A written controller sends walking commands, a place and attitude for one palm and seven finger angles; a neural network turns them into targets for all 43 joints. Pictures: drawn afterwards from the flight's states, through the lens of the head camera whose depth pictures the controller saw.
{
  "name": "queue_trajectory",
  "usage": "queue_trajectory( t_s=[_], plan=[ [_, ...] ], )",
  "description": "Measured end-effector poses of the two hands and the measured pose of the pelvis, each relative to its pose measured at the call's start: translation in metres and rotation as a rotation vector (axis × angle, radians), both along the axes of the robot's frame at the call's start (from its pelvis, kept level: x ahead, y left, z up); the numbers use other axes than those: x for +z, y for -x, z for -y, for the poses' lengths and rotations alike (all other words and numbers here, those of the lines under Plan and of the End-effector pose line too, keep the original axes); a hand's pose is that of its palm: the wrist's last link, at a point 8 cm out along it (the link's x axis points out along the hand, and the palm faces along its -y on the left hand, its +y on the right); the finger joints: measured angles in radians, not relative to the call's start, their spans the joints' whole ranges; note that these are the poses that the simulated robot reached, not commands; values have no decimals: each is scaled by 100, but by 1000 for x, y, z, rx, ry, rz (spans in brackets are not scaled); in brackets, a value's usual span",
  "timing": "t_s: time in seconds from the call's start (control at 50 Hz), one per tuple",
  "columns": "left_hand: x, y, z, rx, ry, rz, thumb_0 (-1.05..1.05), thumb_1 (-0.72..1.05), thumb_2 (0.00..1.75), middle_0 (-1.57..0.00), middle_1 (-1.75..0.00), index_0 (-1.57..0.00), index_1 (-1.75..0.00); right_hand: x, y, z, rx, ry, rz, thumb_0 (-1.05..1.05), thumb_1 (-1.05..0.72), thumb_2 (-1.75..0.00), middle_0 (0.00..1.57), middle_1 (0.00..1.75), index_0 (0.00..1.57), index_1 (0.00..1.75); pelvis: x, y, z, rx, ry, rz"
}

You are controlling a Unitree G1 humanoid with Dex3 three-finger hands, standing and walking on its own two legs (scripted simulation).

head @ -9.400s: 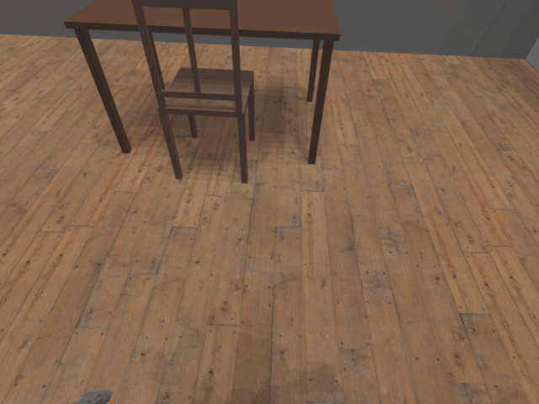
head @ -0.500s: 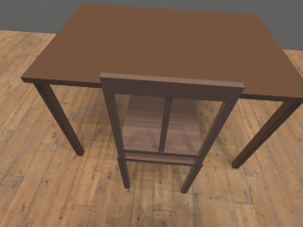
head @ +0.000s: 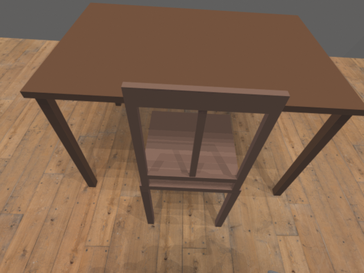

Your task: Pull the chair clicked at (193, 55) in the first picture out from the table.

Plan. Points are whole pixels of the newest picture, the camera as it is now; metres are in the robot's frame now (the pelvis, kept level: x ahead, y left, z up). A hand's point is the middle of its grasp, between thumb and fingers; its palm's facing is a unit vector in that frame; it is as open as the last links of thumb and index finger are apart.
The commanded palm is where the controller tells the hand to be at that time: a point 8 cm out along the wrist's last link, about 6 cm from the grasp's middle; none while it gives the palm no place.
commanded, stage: come to a stop and stand still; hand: left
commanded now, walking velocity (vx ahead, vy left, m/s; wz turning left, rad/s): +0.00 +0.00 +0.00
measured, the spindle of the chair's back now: (196, 147) +0.47 -0.02 -0.06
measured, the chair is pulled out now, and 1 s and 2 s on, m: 0.00 0.00 0.00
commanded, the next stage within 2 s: look again from close up in 0.46 s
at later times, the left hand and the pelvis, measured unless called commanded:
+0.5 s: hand out of the picture -0.05 +0.22 -0.16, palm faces +0.01 -0.97 -0.23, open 7.4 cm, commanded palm none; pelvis -0.02 +0.04 +0.01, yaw -1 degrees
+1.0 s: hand out of the picture +0.03 +0.19 -0.16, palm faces -0.01 -0.98 -0.19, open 7.4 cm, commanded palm none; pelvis +0.02 +0.02 +0.01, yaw -1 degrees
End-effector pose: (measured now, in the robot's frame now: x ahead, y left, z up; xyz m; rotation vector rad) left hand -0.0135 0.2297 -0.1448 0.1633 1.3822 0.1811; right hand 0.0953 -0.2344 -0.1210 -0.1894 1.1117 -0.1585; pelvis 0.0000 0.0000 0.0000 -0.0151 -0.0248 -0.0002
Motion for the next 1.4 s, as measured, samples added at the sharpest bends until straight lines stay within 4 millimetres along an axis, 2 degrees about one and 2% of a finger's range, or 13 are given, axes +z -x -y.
queue_trajectory(
  t_s=[0.1, 0.16, 0.22, 0.36, 0.5, 0.62, 0.78, 1.0, 1.16, 1.4],
  plan=[
    [3, -13, -18, -13, -1, 86, 1, 91, 90, -21, -30, -20, -30, 0, 16, -20, 33, -6, 15, 0, -91, -90, 20, 30, 19, 30, 0, 13, -17, -11, -5, 14],
    [9, -13, -26, -23, -3, 109, 1, 91, 90, -20, -30, -20, -29, -5, 31, -32, 38, -30, -17, 0, -91, -90, 20, 30, 19, 30, 2, 21, -25, -7, -3, 9],
    [15, -6, -32, -31, -8, 97, 1, 91, 90, -20, -30, -20, -29, -8, 49, -42, 24, -53, -52, 0, -91, -90, 20, 30, 20, 30, 5, 26, -31, -9, -3, -6],
    [21, 24, -43, -22, -26, 3, 1, 91, 90, -20, -30, -20, -29, -12, 86, -38, -18, -47, -148, 0, -92, -90, 20, 30, 20, 30, 8, 29, -38, -14, -10, -28],
    [20, 41, -36, -8, -6, -69, 1, 91, 90, -20, -30, -20, -29, -10, 107, -37, -40, -44, -228, 0, -91, -90, 20, 30, 20, 30, 12, 20, -35, -17, -11, -34],
    [16, 31, -20, -19, 30, -81, 1, 91, 90, -20, -30, -20, -29, -8, 108, -39, -52, -51, -253, 1, -91, -90, 20, 30, 20, 30, 14, 9, -31, -18, -15, -38],
    [10, -7, -2, -33, 64, -28, 1, 90, 90, -20, -30, -20, -29, -6, 93, -36, -55, -44, -250, 1, -92, -90, 20, 30, 20, 30, 14, -6, -24, -17, -17, -34],
    [11, -37, -6, -43, 34, 11, 1, 91, 90, -20, -30, -20, -29, -6, 73, -28, -55, -30, -226, 1, -92, -90, 20, 30, 20, 30, 14, -19, -18, -18, -19, -22],
    [13, -39, -4, -42, 25, 9, 1, 91, 90, -20, -30, -20, -29, -7, 71, -25, -50, -37, -235, 1, -92, -90, 20, 30, 20, 30, 15, -21, -14, -16, -21, -20],
    [14, -24, 5, -28, 35, -25, 1, 91, 90, -20, -30, -20, -29, -7, 76, -22, -44, -45, -256, 1, -92, -90, 20, 30, 20, 30, 16, -21, -9, -12, -23, -14]
  ],
)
